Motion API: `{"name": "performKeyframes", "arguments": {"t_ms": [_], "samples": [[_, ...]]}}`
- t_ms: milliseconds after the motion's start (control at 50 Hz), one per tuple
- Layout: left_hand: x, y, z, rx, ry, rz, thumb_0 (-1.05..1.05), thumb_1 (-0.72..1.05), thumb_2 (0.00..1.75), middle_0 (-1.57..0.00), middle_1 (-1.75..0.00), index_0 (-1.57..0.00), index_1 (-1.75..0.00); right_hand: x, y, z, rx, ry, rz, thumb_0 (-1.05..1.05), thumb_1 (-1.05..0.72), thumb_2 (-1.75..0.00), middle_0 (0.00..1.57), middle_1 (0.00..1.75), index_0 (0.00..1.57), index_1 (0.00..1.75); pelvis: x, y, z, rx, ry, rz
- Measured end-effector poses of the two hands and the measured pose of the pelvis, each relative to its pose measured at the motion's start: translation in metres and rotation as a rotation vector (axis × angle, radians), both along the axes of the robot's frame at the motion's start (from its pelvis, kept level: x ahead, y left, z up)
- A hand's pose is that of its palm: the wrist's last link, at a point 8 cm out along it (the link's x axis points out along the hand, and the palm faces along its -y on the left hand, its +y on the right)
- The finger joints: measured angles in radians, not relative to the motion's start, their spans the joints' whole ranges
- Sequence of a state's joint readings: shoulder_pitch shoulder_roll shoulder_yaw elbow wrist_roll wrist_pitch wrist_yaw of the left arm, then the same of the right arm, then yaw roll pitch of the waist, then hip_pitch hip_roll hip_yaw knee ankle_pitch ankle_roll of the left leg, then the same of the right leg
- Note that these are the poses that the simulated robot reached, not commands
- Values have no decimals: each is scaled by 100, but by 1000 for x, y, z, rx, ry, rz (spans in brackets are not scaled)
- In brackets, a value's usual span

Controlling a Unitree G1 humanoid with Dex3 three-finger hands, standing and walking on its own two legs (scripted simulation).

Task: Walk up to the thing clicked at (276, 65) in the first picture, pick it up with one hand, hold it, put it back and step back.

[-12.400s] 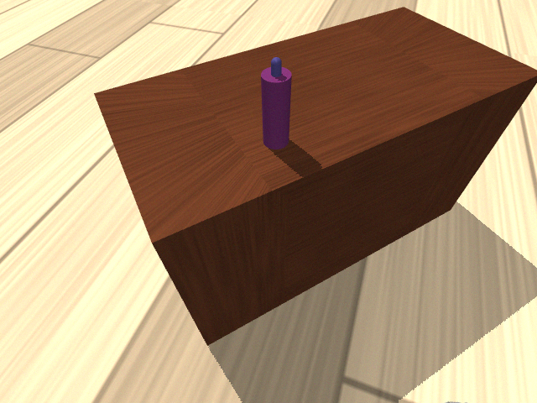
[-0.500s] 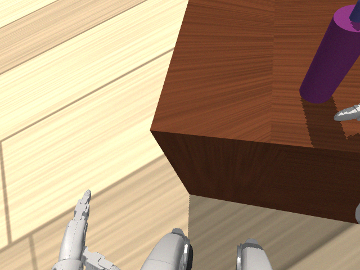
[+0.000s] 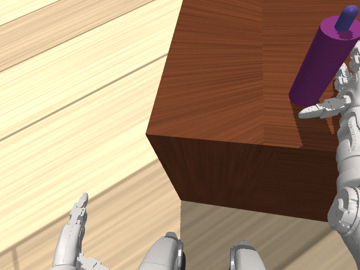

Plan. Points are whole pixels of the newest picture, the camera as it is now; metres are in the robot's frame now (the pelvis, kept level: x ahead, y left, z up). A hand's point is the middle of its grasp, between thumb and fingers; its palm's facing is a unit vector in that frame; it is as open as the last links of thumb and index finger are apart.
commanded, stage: rest palm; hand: right
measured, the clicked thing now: (322, 61) +0.51 -0.22 +0.11
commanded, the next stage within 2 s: close in 0.06 s
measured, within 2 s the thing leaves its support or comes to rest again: leaves its support in 1.28 s
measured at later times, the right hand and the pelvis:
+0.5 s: hand (320, 81) +0.50 -0.23 +0.07, palm faces +0.17 +0.99 +0.02, open 15.6 cm; pelvis +0.00 +0.00 +0.00, yaw +0 degrees
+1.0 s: hand (318, 77) +0.50 -0.22 +0.08, palm faces +0.15 +0.99 +0.03, open 9.3 cm; pelvis +0.00 -0.01 +0.00, yaw +0 degrees
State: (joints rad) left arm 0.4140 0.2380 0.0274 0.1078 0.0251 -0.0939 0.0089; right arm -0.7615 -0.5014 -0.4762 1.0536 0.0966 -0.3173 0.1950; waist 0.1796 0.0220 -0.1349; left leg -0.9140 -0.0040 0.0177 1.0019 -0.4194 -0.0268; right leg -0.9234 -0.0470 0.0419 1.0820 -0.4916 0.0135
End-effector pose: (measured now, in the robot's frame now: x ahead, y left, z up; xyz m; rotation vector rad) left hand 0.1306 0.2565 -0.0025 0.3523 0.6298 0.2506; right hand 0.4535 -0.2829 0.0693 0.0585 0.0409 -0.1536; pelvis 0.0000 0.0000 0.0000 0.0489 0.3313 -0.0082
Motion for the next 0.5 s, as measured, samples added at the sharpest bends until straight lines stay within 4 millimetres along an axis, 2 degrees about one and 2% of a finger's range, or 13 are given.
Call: {"name": "performKeyframes", "arguments": {"t_ms": [100, 180, 320, 420, 500], "samples": [[2, 3, 2, 10, -6, 12, -1, -55, 6, -6, -5, -5, -5, 8, 13, 5, -22, -12, 15, -1, 47, -5, 6, 4, 4, 4, -1, -1, 0, 1, 1, 7], [2, 1, 6, -13, -20, 17, -1, -57, 8, -6, -4, -4, -6, 7, 18, 11, -19, 3, 14, -1, 46, -4, 7, 3, 6, 4, 2, -2, 5, -2, -9, 10], [3, -3, 2, -39, -28, 10, -1, -57, 7, -6, -4, -4, -5, 1, 11, 11, -15, 11, -26, -1, 48, -2, 21, 8, 19, 8, 1, -1, 5, -7, -18, 9], [8, -6, 4, -25, -42, -13, -1, -56, 6, -6, -4, -5, -5, 5, 6, 5, -32, -2, -27, -1, 49, -4, 32, 14, 30, 15, -4, 1, 1, -6, -7, 6], [1, -7, 1, -14, -11, -10, -1, -55, 6, -6, -5, -5, -5, 12, 6, 4, -32, 1, -11, -1, 47, -8, 41, 21, 39, 22, -5, 1, -1, -1, 7, 1]]}}
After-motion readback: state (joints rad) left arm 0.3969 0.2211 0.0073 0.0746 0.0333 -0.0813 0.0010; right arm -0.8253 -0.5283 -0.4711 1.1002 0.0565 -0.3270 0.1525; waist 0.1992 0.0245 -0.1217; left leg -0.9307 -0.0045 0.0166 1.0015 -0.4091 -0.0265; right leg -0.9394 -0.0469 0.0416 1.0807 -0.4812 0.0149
